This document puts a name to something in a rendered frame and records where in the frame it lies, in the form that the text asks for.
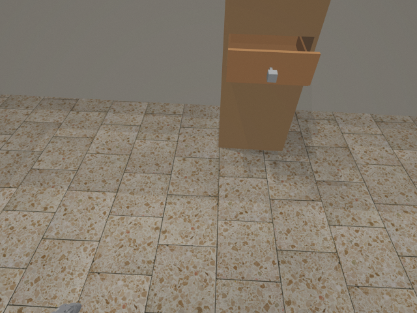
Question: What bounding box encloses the cabinet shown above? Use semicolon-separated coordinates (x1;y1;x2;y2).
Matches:
218;0;331;151

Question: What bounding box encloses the handle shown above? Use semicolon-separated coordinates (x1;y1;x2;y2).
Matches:
266;67;278;83

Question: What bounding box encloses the drawer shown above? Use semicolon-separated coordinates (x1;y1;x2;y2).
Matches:
226;34;321;86

